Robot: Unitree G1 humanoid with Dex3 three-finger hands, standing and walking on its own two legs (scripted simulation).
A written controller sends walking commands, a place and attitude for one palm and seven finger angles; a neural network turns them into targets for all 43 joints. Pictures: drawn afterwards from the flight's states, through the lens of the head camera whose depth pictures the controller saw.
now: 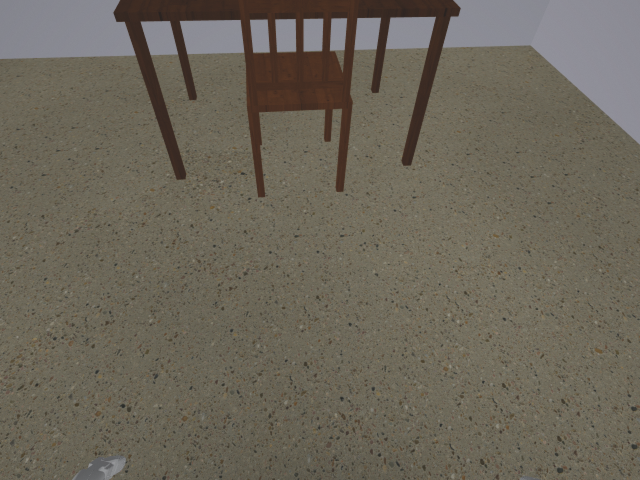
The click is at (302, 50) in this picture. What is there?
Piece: chair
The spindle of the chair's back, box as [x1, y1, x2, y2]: [296, 12, 303, 81]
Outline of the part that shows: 303,12 296,13 297,81 303,81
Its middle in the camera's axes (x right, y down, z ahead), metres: -0.07 -0.64 +1.30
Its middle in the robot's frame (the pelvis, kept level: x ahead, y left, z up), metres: +1.40 +0.14 -0.10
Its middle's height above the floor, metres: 0.66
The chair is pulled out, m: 0.00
